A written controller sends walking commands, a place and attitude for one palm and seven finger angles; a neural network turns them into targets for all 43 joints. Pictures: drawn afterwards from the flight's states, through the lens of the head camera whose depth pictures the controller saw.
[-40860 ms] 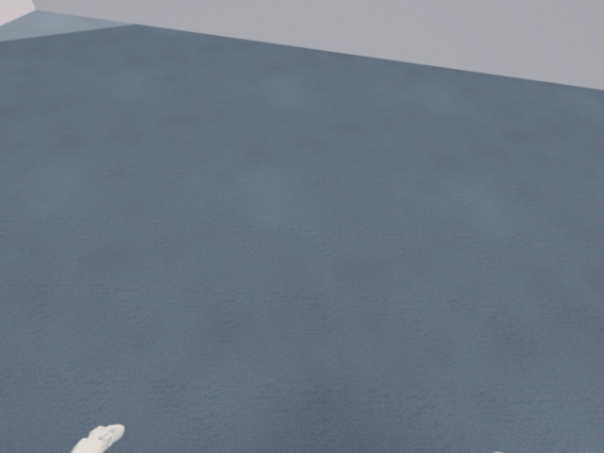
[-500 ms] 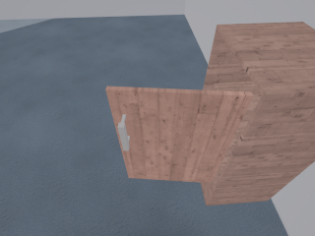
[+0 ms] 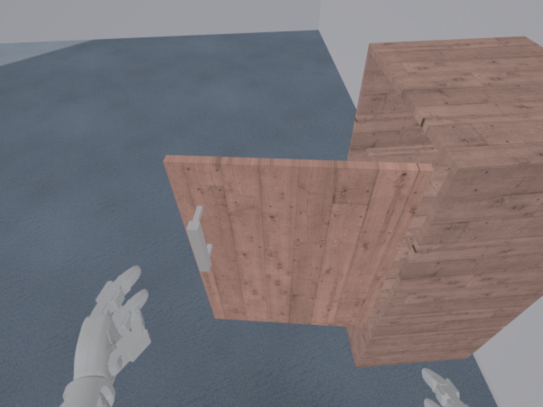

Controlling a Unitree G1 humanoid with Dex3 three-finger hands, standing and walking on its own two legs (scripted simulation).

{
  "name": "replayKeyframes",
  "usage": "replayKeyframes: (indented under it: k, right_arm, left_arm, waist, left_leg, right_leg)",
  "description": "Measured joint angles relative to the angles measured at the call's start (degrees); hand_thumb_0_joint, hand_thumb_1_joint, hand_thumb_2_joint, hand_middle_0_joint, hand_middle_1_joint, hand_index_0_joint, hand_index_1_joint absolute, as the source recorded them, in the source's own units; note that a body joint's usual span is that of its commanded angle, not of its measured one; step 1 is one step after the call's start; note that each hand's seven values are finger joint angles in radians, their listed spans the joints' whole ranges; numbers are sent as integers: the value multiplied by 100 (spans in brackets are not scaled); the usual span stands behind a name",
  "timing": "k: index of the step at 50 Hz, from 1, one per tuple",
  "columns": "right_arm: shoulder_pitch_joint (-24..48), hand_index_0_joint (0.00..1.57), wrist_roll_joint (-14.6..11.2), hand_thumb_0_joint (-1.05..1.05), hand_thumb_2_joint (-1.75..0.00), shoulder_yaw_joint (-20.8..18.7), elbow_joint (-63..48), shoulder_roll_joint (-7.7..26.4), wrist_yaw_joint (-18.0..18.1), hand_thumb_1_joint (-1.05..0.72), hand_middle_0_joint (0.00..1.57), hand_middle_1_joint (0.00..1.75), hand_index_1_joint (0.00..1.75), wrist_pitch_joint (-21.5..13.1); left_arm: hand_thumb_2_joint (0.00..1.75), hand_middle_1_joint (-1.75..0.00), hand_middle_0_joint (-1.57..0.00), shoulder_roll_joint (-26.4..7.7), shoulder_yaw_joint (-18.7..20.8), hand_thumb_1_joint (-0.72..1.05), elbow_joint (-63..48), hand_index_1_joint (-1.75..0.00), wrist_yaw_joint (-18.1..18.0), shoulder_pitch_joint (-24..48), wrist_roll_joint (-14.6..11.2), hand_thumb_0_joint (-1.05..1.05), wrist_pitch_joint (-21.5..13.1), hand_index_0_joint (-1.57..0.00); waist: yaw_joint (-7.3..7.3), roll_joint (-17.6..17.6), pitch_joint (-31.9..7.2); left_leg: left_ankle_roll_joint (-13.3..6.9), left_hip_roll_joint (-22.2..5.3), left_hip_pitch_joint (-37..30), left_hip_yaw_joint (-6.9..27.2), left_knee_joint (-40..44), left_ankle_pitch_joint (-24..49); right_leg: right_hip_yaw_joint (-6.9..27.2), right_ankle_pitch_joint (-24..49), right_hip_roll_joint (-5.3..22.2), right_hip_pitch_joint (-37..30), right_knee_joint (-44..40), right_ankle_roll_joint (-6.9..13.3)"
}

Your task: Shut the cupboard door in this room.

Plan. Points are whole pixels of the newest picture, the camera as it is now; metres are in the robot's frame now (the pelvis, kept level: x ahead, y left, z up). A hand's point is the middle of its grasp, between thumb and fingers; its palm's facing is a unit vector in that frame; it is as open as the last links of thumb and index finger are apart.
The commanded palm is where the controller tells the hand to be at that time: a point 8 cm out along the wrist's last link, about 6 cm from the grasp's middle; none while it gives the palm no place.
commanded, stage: raise the hand and make a fist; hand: left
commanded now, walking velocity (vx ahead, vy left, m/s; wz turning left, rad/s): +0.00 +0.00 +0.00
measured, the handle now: (202, 239) +0.43 +0.14 -0.03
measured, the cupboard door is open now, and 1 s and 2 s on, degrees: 82 82 82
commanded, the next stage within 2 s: bring the fist close to the handle in 1.70 s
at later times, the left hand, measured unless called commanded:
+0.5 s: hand (159, 390) +0.18 +0.17 -0.04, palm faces -0.23 -0.97 +0.01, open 4.7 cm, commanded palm +0.14 +0.24 -0.04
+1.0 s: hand (123, 383) +0.18 +0.21 -0.02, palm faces -0.02 -1.00 -0.04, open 3.1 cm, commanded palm +0.16 +0.26 -0.03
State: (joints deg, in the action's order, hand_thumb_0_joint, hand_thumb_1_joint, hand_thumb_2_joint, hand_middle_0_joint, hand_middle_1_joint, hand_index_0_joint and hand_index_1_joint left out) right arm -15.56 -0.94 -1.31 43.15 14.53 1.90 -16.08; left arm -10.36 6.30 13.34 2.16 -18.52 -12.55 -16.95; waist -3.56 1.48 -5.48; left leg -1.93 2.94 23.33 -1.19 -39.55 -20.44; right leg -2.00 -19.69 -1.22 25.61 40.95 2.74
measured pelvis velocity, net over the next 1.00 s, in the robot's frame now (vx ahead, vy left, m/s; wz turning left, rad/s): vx -0.03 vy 0.03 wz -0.01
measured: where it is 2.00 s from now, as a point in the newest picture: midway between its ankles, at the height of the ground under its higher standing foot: outside the picture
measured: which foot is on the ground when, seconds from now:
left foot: down 0.00-1.00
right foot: down 0.00-1.00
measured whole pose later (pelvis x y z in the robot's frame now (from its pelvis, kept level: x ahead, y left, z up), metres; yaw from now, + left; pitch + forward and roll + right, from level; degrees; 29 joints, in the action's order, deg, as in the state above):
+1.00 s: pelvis -0.03 +0.03 -0.09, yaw -1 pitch +16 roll -3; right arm -13.2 -1.7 0.2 24.6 13.8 2.5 -8.9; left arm -15.4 7.7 -9.0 12.9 -27.5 -16.9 -22.5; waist 0.0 1.4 -10.1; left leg -3.6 2.4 56.7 0.7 -73.2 -32.5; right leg -4.3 -28.8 -2.0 56.5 69.0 1.5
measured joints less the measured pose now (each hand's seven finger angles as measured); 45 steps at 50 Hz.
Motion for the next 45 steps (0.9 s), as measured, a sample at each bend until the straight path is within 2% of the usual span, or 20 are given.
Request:
replayKeyframes:
  k: [2, 5, 7, 9, 14, 16, 18, 20, 24, 26, 28, 30, 33, 35, 37, 41, 45]
  right_arm:
    - [231, 20, 43, 1, -90, -105, -386, 5, -117, -91, 20, 30, 30, -30]
    - [505, 20, 48, 1, -90, -240, -900, 48, -270, -91, 20, 30, 30, -31]
    - [641, 20, 45, 1, -90, -314, -1191, 127, -289, -91, 20, 30, 30, 6]
    - [737, 20, 61, 1, -90, -383, -1429, 226, -251, -91, 20, 30, 30, 29]
    - [973, 20, 129, 1, -90, -370, -1552, 282, -111, -91, 20, 30, 30, 36]
    - [1061, 20, 129, 1, -90, -240, -1453, 192, -65, -91, 20, 30, 30, 79]
    - [1096, 20, 105, 1, -90, -68, -1391, 56, -34, -91, 20, 30, 30, 154]
    - [1060, 20, 43, 1, -90, 98, -1377, -122, -28, -91, 20, 30, 30, 265]
    - [718, 20, -115, 1, -90, 318, -1449, -492, -44, -91, 21, 30, 30, 628]
    - [468, 21, -136, 1, -90, 351, -1492, -584, -48, -91, 21, 30, 30, 771]
    - [234, 21, -127, 1, -90, 335, -1501, -593, -26, -91, 21, 30, 30, 824]
    - [43, 21, -96, 1, -90, 287, -1477, -525, 3, -90, 21, 30, 30, 803]
    - [-130, 21, -40, 1, -90, 215, -1424, -305, 20, -90, 21, 30, 30, 707]
    - [-141, 20, -27, 1, -90, 174, -1384, -133, 27, -91, 21, 30, 30, 647]
    - [-87, 20, -46, 1, -90, 137, -1374, 9, 44, -91, 21, 30, 30, 603]
    - [92, 20, -108, 1, -90, 79, -1483, 109, 95, -91, 21, 30, 30, 572]
    - [214, 20, -113, 1, -90, 65, -1698, 18, 118, -91, 20, 30, 30, 627]
  left_arm:
    - [89, -39, -27, 8, 144, 92, -106, -39, 641, -71, -232, 1, -714, -28]
    - [89, -44, -32, -7, 251, 91, -47, -44, 1678, -467, -365, 0, -1602, -32]
    - [89, -47, -35, -39, 270, 91, 40, -48, 2151, -810, -389, 0, -1800, -36]
    - [89, -51, -39, -68, 288, 90, 11, -51, 2364, -1143, -442, 0, -1781, -39]
    - [89, -61, -48, -124, 338, 90, -897, -61, 2151, -1542, -677, 2, -1912, -49]
    - [90, -65, -52, -156, 323, 90, -1356, -65, 2084, -1351, -742, 2, -2047, -52]
    - [90, -69, -55, -184, 257, 90, -1704, -69, 2113, -985, -767, 2, -2011, -56]
    - [90, -73, -59, -218, 139, 90, -1907, -73, 2207, -602, -735, 2, -1689, -59]
    - [90, -81, -66, -357, -43, 90, -1983, -81, 2315, -337, -513, 1, -412, -66]
    - [90, -85, -69, -394, -39, 90, -2000, -85, 2181, -489, -487, 1, 112, -70]
    - [89, -89, -73, -378, 49, 90, -2045, -89, 1903, -726, -528, 1, 289, -74]
    - [89, -93, -77, -344, 177, 90, -2096, -93, 1570, -941, -580, 2, 132, -77]
    - [89, -99, -83, -301, 294, 90, -2154, -99, 1209, -1105, -589, 2, -435, -83]
    - [90, -103, -86, -287, 255, 90, -2145, -103, 1167, -1083, -559, 2, -787, -86]
    - [90, -107, -90, -283, 118, 90, -2088, -107, 1254, -1002, -507, 1, -963, -90]
    - [90, -115, -97, -399, -191, 90, -1969, -115, 1493, -819, -332, 1, -757, -97]
    - [90, -123, -105, -567, -149, 90, -2107, -123, 1385, -825, -305, 2, -461, -105]
  waist:
    - [46, -176, -138]
    - [161, -472, -233]
    - [248, -606, -263]
    - [358, -647, -288]
    - [677, -424, -253]
    - [761, -297, -234]
    - [789, -163, -213]
    - [761, -39, -187]
    - [600, 58, -211]
    - [506, 63, -251]
    - [453, 59, -280]
    - [438, 48, -311]
    - [435, 45, -365]
    - [425, 49, -384]
    - [400, 46, -389]
    - [328, -18, -379]
    - [290, -75, -370]
  left_leg:
    - [41, -2, 515, -86, -505, -230]
    - [52, 23, 1217, -54, -1296, -597]
    - [112, 21, 1703, -22, -1838, -786]
    - [102, 16, 2188, 37, -2376, -1037]
    - [72, -36, 3128, 283, -3501, -1463]
    - [17, -51, 3376, 359, -3782, -1527]
    - [35, -64, 3576, 412, -3976, -1565]
    - [23, -78, 3698, 414, -4055, -1543]
    - [-48, -107, 3678, 254, -3833, -1397]
    - [-77, -107, 3580, 158, -3641, -1311]
    - [-102, -109, 3477, 89, -3488, -1248]
    - [-126, -104, 3432, 62, -3414, -1213]
    - [-156, -65, 3501, 91, -3460, -1206]
    - [-175, -35, 3597, 124, -3560, -1223]
    - [-188, -13, 3688, 144, -3655, -1242]
    - [-209, -17, 3747, 135, -3713, -1253]
    - [-186, -53, 3584, 132, -3587, -1239]
  right_leg:
    - [75, -233, -2, 582, 586, 25]
    - [121, -579, -29, 1330, 1410, 66]
    - [82, -799, -34, 1792, 1916, 89]
    - [-7, -996, -35, 2229, 2375, 117]
    - [-321, -1306, -67, 2978, 3180, 155]
    - [-417, -1346, -79, 3166, 3362, 151]
    - [-480, -1343, -86, 3322, 3475, 141]
    - [-489, -1296, -95, 3426, 3508, 116]
    - [-323, -1114, -118, 3465, 3320, 31]
    - [-217, -1025, -119, 3407, 3174, -16]
    - [-140, -958, -124, 3331, 3048, -49]
    - [-109, -918, -122, 3289, 2975, -69]
    - [-141, -921, -82, 3324, 2998, -92]
    - [-179, -949, -49, 3392, 3076, -108]
    - [-207, -973, -26, 3462, 3153, -123]
    - [-202, -970, -27, 3518, 3196, -141]
    - [-187, -933, -68, 3361, 3055, -127]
